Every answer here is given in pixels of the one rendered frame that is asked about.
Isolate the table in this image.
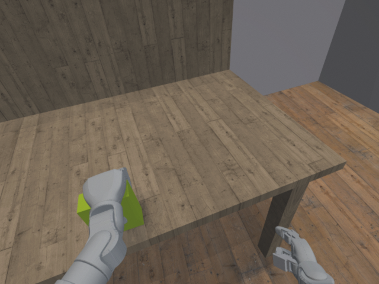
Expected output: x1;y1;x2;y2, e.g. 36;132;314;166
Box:
0;0;347;284

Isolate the right robot hand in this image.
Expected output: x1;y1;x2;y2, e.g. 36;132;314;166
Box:
273;226;317;280

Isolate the sponge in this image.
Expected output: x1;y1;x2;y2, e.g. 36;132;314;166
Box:
77;180;144;231

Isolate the robot left forearm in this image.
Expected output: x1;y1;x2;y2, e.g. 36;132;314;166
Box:
55;201;127;284

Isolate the left robot hand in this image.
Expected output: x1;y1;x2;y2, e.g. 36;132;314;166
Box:
83;167;132;224

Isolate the robot right forearm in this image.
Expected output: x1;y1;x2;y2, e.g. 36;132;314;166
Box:
297;261;335;284

